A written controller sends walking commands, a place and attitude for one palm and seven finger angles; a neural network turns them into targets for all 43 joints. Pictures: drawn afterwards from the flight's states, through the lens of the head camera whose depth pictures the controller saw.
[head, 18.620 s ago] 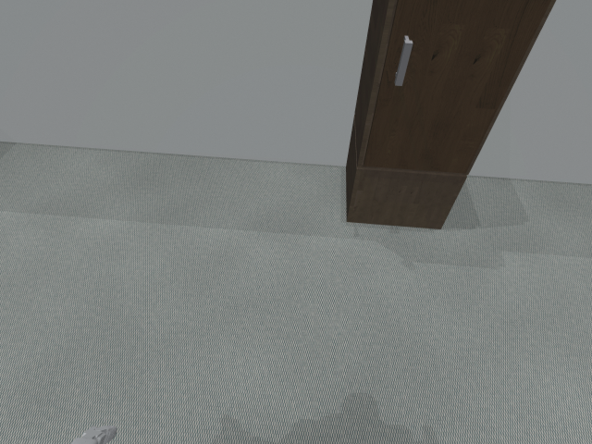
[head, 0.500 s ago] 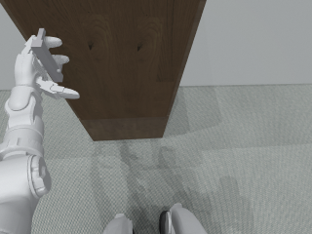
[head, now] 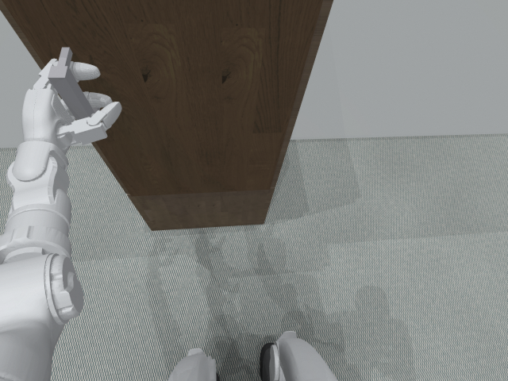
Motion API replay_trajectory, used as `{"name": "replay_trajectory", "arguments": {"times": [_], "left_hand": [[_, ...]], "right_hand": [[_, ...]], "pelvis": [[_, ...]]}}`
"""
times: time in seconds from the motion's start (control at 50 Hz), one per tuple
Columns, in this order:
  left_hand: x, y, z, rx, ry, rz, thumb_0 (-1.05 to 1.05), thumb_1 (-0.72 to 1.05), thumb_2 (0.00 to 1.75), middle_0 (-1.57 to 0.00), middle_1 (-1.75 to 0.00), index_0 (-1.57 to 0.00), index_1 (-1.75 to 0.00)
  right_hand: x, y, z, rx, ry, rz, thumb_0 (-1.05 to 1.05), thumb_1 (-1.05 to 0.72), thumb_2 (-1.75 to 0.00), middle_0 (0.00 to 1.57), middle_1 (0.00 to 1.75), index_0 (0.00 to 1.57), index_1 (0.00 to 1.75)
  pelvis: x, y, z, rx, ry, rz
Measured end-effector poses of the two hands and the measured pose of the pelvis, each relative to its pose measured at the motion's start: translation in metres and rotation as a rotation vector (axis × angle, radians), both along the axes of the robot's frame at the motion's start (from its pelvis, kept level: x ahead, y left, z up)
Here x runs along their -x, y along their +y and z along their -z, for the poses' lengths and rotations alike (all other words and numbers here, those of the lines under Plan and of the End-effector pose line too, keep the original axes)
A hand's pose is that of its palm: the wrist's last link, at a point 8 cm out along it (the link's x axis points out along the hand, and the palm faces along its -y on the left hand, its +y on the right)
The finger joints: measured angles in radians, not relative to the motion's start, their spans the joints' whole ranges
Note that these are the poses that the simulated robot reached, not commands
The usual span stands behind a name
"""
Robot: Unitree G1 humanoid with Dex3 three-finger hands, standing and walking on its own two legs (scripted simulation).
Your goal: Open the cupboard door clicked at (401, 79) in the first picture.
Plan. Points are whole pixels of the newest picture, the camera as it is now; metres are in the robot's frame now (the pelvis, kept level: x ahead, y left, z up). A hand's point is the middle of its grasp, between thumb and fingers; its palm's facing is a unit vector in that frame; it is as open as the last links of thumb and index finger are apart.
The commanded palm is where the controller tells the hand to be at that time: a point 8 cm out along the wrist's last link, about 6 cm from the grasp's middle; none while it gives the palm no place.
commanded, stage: close the thumb around the handle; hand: left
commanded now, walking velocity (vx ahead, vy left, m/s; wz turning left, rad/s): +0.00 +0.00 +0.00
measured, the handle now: (80, 94) +0.54 +0.24 +0.07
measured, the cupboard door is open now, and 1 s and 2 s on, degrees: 0 27 48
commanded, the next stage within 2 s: pull the door open along its arc in 0.22 s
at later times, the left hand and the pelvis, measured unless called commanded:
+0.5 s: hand (93, 121) +0.49 +0.21 +0.07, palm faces +0.02 -1.00 -0.03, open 5.5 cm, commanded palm +0.44 +0.26 +0.07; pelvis +0.01 +0.00 +0.00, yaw -1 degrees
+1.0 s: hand (131, 206) +0.35 +0.14 +0.07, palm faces +0.38 -0.92 +0.04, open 5.7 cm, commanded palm +0.29 +0.18 +0.07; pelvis +0.01 -0.01 +0.02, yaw +0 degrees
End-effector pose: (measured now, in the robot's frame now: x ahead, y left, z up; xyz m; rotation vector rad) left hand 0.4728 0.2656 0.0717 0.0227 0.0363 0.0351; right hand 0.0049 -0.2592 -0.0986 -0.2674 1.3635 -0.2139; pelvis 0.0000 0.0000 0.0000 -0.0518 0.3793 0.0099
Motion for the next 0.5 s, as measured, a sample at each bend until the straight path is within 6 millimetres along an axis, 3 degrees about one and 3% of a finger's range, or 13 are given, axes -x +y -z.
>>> {"name": "replay_trajectory", "arguments": {"times": [0.18, 0.5], "left_hand": [[0.002, 0.0, 0.0, 0.001, -0.001, 0.004, 0.01, 0.76, 0.84, -0.38, -1.34, -0.36, -1.33], [0.007, 0.0, 0.0, -0.004, -0.006, 0.016, 0.01, 0.78, 0.82, -0.39, -1.35, -0.36, -1.35]], "right_hand": [[-0.001, 0.0, -0.002, 0.001, -0.005, 0.009, 0.01, -0.9, -0.9, 0.2, 0.3, 0.21, 0.3], [-0.014, 0.001, -0.002, -0.008, -0.041, 0.02, 0.01, -0.9, -0.9, 0.2, 0.3, 0.21, 0.3]], "pelvis": [[-0.002, 0.001, -0.002, 0.0, -0.007, 0.004], [-0.006, 0.0, -0.004, -0.005, -0.011, 0.018]]}}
